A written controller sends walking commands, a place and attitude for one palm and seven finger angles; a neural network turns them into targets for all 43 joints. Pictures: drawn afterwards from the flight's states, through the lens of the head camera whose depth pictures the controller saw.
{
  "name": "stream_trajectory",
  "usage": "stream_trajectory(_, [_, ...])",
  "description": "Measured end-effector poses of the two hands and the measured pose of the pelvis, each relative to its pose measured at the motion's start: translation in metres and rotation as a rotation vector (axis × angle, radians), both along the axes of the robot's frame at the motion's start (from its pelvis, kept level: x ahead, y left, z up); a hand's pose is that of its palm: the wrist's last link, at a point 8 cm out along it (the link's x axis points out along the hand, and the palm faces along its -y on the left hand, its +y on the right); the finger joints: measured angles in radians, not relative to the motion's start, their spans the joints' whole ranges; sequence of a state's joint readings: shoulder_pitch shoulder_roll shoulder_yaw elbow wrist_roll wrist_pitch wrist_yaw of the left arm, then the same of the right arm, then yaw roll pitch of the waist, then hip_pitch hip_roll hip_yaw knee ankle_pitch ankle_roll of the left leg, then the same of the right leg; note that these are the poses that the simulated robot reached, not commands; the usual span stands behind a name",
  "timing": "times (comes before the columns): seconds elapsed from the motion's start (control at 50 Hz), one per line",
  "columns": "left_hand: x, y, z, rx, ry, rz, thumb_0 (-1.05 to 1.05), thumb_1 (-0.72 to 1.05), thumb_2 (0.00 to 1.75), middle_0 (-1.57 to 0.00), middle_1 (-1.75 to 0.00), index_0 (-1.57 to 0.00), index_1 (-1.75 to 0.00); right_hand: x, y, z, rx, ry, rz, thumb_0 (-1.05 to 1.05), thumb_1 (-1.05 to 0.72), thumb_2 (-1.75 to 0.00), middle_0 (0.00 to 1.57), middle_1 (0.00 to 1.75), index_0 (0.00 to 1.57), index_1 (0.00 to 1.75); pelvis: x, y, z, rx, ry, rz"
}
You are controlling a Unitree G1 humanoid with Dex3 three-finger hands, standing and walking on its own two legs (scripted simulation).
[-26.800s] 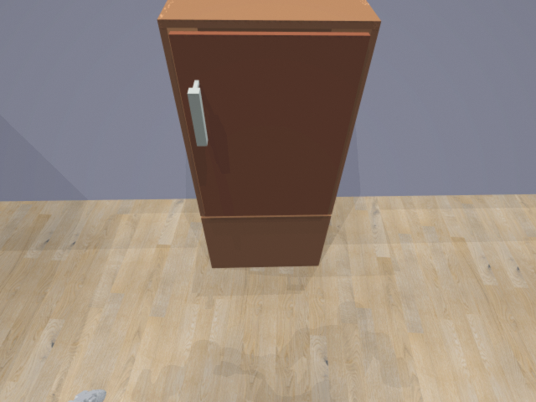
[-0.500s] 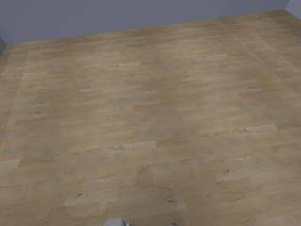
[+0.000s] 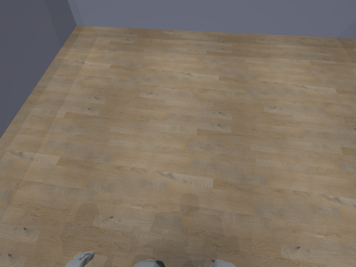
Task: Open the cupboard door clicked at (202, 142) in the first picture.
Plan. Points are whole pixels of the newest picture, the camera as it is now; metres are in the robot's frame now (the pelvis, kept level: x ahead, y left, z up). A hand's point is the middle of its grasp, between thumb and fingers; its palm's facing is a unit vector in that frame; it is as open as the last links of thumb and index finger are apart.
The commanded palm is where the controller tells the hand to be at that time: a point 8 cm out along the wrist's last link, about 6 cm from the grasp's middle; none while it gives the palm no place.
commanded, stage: turn to face it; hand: left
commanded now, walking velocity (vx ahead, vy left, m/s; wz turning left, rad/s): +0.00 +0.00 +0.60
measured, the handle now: out of the picture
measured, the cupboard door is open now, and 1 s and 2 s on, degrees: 44 44 44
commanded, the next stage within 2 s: none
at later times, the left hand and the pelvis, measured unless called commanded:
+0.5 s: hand out of the picture -0.04 +0.14 -0.18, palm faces +0.40 -0.88 -0.24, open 7.4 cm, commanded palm none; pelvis +0.03 -0.05 -0.01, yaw +22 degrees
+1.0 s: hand out of the picture +0.01 +0.11 -0.15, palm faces +0.62 -0.74 -0.27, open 7.4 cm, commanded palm none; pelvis +0.06 -0.09 +0.01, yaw +40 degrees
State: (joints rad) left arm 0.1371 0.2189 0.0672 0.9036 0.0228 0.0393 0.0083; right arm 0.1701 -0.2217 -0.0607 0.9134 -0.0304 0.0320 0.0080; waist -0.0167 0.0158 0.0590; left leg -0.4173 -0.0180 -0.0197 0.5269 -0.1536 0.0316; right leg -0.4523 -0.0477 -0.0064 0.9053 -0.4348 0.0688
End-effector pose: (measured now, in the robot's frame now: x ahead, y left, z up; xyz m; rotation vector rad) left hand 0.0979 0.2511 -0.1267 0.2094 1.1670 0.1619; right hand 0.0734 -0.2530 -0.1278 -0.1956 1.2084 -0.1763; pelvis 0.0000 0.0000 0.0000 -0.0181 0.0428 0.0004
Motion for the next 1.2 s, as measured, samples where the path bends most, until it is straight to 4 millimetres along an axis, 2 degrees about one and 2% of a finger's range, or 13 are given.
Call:
stream_trajectory(0.1, [-0.010,-0.018,0.006,0.046,-0.036,0.060,0.01,0.91,0.90,-0.20,-0.30,-0.20,-0.30,0.022,-0.025,-0.015,0.032,0.007,0.052,0.00,-0.90,-0.90,0.21,0.30,0.20,0.30,0.005,-0.031,-0.007,0.024,0.008,0.075])
stream_trajectory(0.18, [-0.038,-0.036,0.015,0.060,-0.006,0.131,0.01,0.91,0.90,-0.20,-0.30,-0.20,-0.30,0.044,-0.040,-0.015,0.038,0.031,0.111,0.00,-0.90,-0.90,0.20,0.30,0.20,0.30,0.010,-0.046,-0.001,0.041,-0.015,0.138])
stream_trajectory(0.26, [-0.068,-0.053,0.016,0.044,0.051,0.201,0.01,0.91,0.89,-0.20,-0.30,-0.20,-0.30,0.071,-0.043,-0.007,0.046,0.030,0.173,0.00,-0.91,-0.90,0.20,0.30,0.20,0.30,0.017,-0.056,0.007,0.070,-0.027,0.197])
stream_trajectory(0.4, [-0.121,-0.073,0.004,-0.011,0.125,0.346,0.01,0.91,0.89,-0.20,-0.30,-0.20,-0.30,0.126,-0.020,-0.001,0.040,0.008,0.336,0.00,-0.91,-0.90,0.20,0.30,0.20,0.30,0.024,-0.060,0.005,0.081,-0.032,0.308])
stream_trajectory(0.52, [-0.166,-0.066,-0.023,-0.048,0.185,0.469,0.01,0.91,0.89,-0.20,-0.30,-0.20,-0.30,0.173,0.022,-0.002,0.020,-0.098,0.477,0.00,-0.91,-0.90,0.20,0.30,0.20,0.30,0.024,-0.048,-0.014,0.066,-0.028,0.397])
stream_trajectory(0.6, [-0.165,-0.055,-0.021,-0.027,0.180,0.521,0.01,0.91,0.89,-0.20,-0.30,-0.20,-0.30,0.176,0.032,0.004,0.012,-0.108,0.525,0.00,-0.91,-0.90,0.20,0.30,0.20,0.30,0.024,-0.051,-0.010,0.060,-0.032,0.440])
stream_trajectory(0.72, [-0.135,-0.048,0.001,0.021,0.060,0.547,0.01,0.91,0.90,-0.20,-0.30,-0.20,-0.30,0.173,0.025,-0.002,0.025,-0.040,0.563,0.00,-0.90,-0.90,0.21,0.30,0.20,0.30,0.032,-0.062,-0.003,0.041,-0.022,0.503])
stream_trajectory(0.8, [-0.118,-0.056,0.008,0.068,-0.004,0.560,0.01,0.91,0.90,-0.20,-0.30,-0.20,-0.30,0.180,0.012,-0.017,0.047,-0.002,0.576,0.00,-0.90,-0.90,0.21,0.30,0.20,0.30,0.045,-0.078,-0.009,0.045,-0.009,0.554])
stream_trajectory(0.86, [-0.115,-0.071,0.013,0.085,-0.022,0.585,0.01,0.91,0.90,-0.20,-0.30,-0.20,-0.30,0.189,0.004,-0.024,0.048,0.032,0.594,0.00,-0.90,-0.90,0.21,0.30,0.20,0.30,0.051,-0.086,-0.008,0.050,-0.013,0.601])
stream_trajectory(0.94, [-0.121,-0.095,0.017,0.054,0.004,0.638,0.01,0.91,0.89,-0.20,-0.30,-0.20,-0.30,0.201,0.004,-0.017,0.044,0.061,0.628,0.00,-0.91,-0.90,0.20,0.30,0.20,0.30,0.059,-0.090,0.001,0.067,-0.015,0.654])
stream_trajectory(1.02, [-0.130,-0.117,0.013,0.004,0.026,0.696,0.01,0.91,0.89,-0.20,-0.30,-0.20,-0.30,0.212,0.015,-0.008,0.040,0.073,0.682,0.00,-0.91,-0.90,0.20,0.30,0.20,0.30,0.065,-0.091,0.007,0.077,-0.011,0.712])
stream_trajectory(1.12, [-0.160,-0.128,0.000,-0.030,0.045,0.801,0.01,0.92,0.89,-0.20,-0.30,-0.20,-0.30,0.229,0.048,-0.003,0.024,0.059,0.793,0.00,-0.91,-0.90,0.20,0.30,0.20,0.30,0.065,-0.086,0.004,0.071,-0.013,0.789])
stream_trajectory(1.2, [-0.195,-0.130,-0.022,-0.061,0.075,0.883,0.01,0.92,0.89,-0.20,-0.30,-0.20,-0.30,0.242,0.084,-0.004,0.016,-0.017,0.880,0.00,-0.91,-0.90,0.20,0.30,0.20,0.30,0.059,-0.075,-0.011,0.050,-0.015,0.845])
